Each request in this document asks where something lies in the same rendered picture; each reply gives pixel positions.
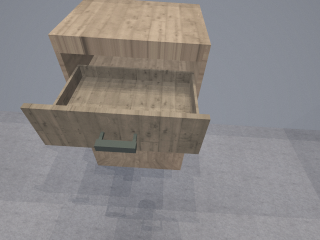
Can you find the handle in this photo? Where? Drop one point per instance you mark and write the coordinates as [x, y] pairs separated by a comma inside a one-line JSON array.
[[115, 145]]

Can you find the cabinet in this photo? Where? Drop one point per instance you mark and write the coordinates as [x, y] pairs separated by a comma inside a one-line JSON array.
[[134, 34]]

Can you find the drawer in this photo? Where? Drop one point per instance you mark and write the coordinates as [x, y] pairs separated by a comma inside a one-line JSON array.
[[160, 106]]

